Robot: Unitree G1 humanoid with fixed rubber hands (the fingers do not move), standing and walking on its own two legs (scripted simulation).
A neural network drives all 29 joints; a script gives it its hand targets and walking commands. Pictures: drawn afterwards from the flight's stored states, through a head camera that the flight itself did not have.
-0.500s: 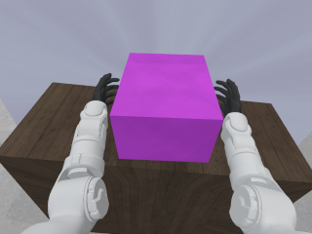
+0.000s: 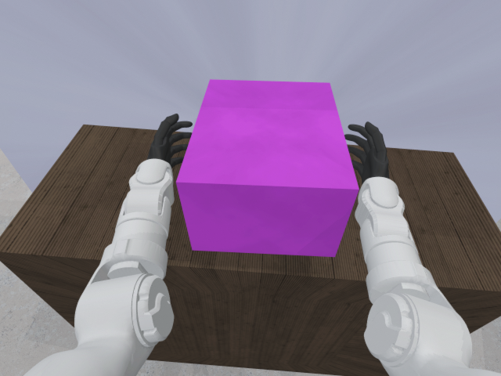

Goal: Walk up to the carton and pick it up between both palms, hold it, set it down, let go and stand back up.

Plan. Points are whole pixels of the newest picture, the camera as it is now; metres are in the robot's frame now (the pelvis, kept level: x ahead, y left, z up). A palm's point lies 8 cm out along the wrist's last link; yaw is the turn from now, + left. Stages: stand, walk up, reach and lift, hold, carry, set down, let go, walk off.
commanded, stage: set down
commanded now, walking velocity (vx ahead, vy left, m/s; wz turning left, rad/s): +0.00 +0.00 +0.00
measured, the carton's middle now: (266, 159) +0.50 +0.01 +0.08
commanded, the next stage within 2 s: none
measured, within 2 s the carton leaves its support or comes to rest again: rests again in 1.50 s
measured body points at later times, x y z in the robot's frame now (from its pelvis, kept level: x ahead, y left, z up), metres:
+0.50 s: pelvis +0.00 +0.00 +0.00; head +0.05 +0.02 +0.45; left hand +0.46 +0.18 +0.11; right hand +0.44 -0.16 +0.11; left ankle -0.01 +0.13 -0.75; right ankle -0.05 -0.11 -0.75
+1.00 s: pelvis -0.01 +0.00 +0.00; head +0.06 +0.01 +0.44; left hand +0.47 +0.18 +0.10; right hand +0.44 -0.17 +0.10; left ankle -0.01 +0.13 -0.75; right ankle -0.05 -0.10 -0.75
